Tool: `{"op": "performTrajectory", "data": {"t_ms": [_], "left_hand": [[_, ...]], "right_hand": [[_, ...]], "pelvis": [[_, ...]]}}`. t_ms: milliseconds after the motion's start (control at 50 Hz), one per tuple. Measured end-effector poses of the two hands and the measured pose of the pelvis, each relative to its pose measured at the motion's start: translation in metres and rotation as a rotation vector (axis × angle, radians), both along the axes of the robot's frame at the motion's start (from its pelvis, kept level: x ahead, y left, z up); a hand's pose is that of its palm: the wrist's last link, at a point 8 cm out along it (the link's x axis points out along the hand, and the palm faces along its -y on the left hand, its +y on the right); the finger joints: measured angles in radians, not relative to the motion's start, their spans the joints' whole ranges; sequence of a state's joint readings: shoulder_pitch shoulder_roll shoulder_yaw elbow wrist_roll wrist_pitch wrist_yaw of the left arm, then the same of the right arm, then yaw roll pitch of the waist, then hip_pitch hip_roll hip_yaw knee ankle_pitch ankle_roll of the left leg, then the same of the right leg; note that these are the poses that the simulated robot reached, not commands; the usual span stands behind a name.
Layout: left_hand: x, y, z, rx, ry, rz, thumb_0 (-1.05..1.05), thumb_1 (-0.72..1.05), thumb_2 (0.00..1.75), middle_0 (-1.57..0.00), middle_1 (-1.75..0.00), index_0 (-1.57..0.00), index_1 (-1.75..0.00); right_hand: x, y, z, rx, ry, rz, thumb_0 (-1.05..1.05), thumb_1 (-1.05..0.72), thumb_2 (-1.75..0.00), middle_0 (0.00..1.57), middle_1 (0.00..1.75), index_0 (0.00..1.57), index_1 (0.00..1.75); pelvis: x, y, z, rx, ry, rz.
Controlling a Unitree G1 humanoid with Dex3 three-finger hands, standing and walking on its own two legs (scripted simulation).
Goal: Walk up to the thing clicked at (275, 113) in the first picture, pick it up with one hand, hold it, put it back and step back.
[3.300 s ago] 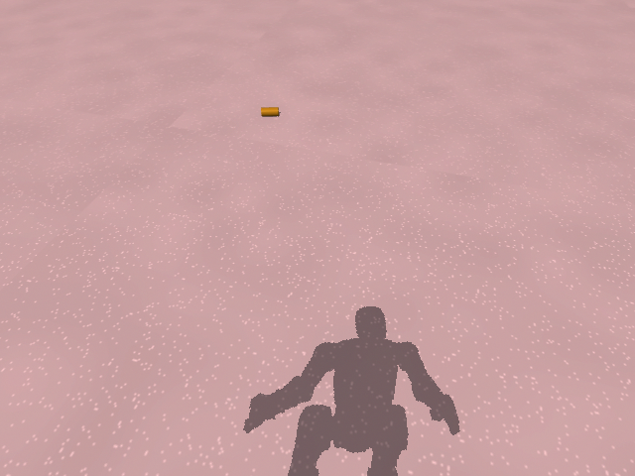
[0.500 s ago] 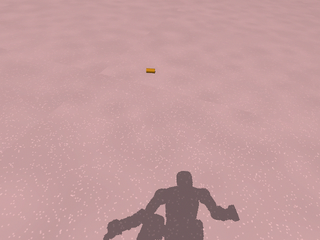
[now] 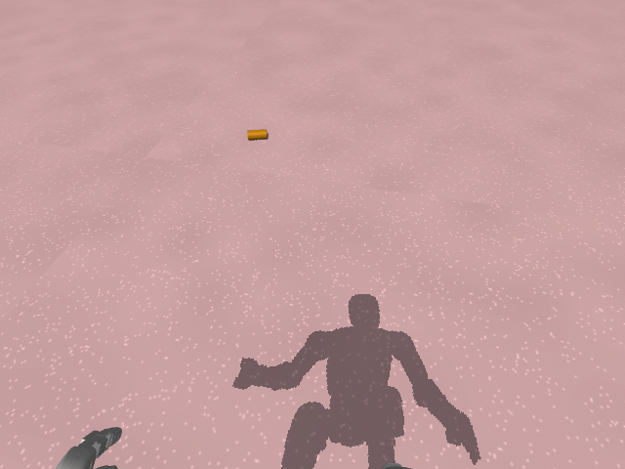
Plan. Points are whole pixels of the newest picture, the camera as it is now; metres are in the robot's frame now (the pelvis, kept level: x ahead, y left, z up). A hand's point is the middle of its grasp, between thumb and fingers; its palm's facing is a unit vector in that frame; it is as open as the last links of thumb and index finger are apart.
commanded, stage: walk up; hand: left
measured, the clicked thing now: (257, 134) +1.93 +0.25 -0.72
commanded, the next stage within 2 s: none
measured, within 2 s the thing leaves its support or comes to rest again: neither
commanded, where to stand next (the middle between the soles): +1.56 -0.01 m, yaw +1 degrees
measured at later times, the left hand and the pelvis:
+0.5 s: hand (127, 359) +0.36 +0.33 -0.15, palm faces -0.03 -0.94 -0.34, open 7.4 cm; pelvis +0.31 +0.04 +0.01, yaw -1 degrees
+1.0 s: hand (196, 197) +0.72 +0.25 -0.10, palm faces -0.01 -0.93 -0.37, open 7.4 cm; pelvis +0.59 -0.01 +0.02, yaw +0 degrees
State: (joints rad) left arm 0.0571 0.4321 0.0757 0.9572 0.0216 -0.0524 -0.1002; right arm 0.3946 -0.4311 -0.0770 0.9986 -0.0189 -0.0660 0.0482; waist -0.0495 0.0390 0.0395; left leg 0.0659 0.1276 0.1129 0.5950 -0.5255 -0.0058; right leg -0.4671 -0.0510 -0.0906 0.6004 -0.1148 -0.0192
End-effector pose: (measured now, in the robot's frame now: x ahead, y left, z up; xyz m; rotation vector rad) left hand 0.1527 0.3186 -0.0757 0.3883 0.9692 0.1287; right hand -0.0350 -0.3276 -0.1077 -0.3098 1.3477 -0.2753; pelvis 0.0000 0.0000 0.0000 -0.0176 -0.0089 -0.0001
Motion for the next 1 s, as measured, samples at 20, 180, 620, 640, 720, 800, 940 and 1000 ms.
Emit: {"op": "performTrajectory", "data": {"t_ms": [20, 180, 620, 640, 720, 800, 940, 1000], "left_hand": [[0.014, -0.007, 0.0, -0.004, -0.021, 0.0, 0.01, 0.91, 0.9, -0.2, -0.3, -0.2, -0.3], [0.049, -0.021, 0.006, -0.049, 0.032, 0.071, 0.01, 0.9, 0.9, -0.21, -0.3, -0.21, -0.3], [0.295, 0.047, -0.011, -0.049, 0.161, 0.048, 0.01, 0.91, 0.9, -0.2, -0.3, -0.2, -0.3], [0.311, 0.045, -0.008, -0.049, 0.157, 0.037, 0.01, 0.91, 0.9, -0.2, -0.3, -0.2, -0.3], [0.379, 0.033, 0.0, -0.043, 0.13, 0.003, 0.01, 0.91, 0.9, -0.2, -0.3, -0.2, -0.3], [0.452, 0.015, 0.004, -0.025, 0.082, -0.009, 0.01, 0.91, 0.9, -0.2, -0.3, -0.2, -0.3], [0.542, -0.018, 0.009, -0.006, -0.039, 0.021, 0.01, 0.91, 0.9, -0.2, -0.3, -0.2, -0.3], [0.551, -0.023, 0.016, -0.01, -0.022, 0.053, 0.01, 0.91, 0.9, -0.2, -0.3, -0.2, -0.3]], "right_hand": [[0.018, -0.002, -0.002, 0.001, 0.0, 0.002, 0.01, -0.91, -0.9, 0.2, 0.3, 0.21, 0.3], [0.204, -0.001, 0.026, 0.019, -0.196, 0.133, 0.01, -0.91, -0.9, 0.2, 0.3, 0.21, 0.3], [0.46, 0.051, 0.058, -0.039, -0.245, 0.107, 0.0, -0.91, -0.9, 0.2, 0.3, 0.21, 0.3], [0.462, 0.05, 0.057, -0.033, -0.228, 0.097, 0.0, -0.91, -0.9, 0.2, 0.3, 0.21, 0.3], [0.479, 0.041, 0.045, -0.008, -0.161, 0.056, 0.01, -0.9, -0.9, 0.2, 0.3, 0.21, 0.3], [0.509, 0.023, 0.025, 0.007, -0.112, 0.023, 0.01, -0.9, -0.9, 0.2, 0.3, 0.21, 0.3], [0.608, -0.003, 0.0, 0.02, -0.096, 0.052, 0.01, -0.91, -0.9, 0.2, 0.3, 0.21, 0.3], [0.664, -0.002, 0.01, 0.036, -0.152, 0.094, 0.01, -0.91, -0.9, 0.2, 0.3, 0.21, 0.3]], "pelvis": [[0.011, -0.004, -0.001, -0.002, -0.004, 0.002], [0.103, -0.004, 0.022, -0.017, -0.023, 0.012], [0.374, 0.044, 0.029, 0.03, -0.025, -0.025], [0.385, 0.043, 0.03, 0.031, -0.026, -0.026], [0.431, 0.035, 0.029, 0.039, -0.027, -0.027], [0.484, 0.019, 0.019, 0.047, -0.023, -0.022], [0.564, -0.007, 0.007, 0.02, -0.034, 0.0], [0.591, -0.01, 0.018, 0.013, -0.036, 0.005]]}}
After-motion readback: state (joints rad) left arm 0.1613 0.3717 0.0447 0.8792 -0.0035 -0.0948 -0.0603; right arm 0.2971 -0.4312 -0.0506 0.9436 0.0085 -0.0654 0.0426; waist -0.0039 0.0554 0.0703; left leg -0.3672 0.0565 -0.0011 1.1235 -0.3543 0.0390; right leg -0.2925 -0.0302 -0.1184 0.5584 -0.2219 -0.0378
